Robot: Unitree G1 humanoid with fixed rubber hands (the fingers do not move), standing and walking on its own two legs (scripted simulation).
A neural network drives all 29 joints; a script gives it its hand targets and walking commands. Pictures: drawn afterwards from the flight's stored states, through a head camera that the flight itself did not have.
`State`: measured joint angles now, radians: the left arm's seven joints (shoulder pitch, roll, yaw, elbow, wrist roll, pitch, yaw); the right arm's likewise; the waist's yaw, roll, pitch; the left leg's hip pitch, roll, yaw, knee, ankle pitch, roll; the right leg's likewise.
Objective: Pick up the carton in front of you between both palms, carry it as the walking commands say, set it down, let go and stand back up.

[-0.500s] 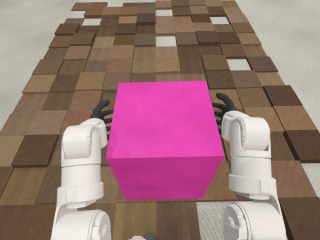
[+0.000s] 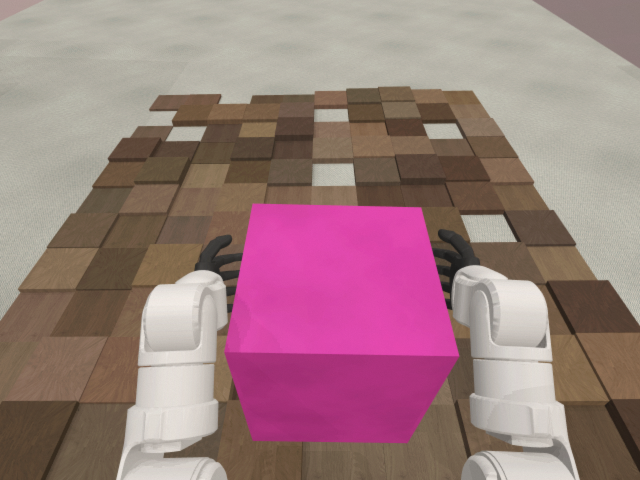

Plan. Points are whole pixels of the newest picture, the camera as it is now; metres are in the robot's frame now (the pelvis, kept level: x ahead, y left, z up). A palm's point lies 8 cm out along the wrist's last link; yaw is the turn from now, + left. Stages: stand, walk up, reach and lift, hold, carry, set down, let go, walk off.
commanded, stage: carry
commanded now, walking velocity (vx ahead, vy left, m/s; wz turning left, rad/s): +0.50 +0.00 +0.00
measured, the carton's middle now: (333, 328) +0.32 +0.00 +0.04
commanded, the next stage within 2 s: none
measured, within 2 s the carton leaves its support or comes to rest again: neither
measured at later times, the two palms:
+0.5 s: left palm (247, 138) +0.68 +0.14 +0.12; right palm (414, 146) +0.65 -0.15 +0.12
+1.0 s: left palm (259, 79) +0.97 +0.16 +0.11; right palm (383, 70) +1.00 -0.14 +0.12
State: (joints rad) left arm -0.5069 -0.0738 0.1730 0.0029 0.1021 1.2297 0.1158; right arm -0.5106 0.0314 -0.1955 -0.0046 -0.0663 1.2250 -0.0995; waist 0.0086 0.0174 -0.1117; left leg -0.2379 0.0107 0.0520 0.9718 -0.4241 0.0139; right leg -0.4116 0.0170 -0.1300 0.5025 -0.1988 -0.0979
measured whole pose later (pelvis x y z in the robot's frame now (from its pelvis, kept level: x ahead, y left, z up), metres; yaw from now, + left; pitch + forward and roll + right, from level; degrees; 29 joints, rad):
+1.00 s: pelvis +0.62 -0.02 +0.01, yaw +0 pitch +6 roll +1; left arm -0.66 -0.01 0.22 0.13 0.04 1.21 0.14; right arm -0.72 0.01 -0.23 0.15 -0.07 1.22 -0.13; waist 0.07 0.00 -0.03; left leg -0.69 0.04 0.04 0.93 -0.28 0.01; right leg -0.22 0.02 -0.06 0.44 -0.32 -0.07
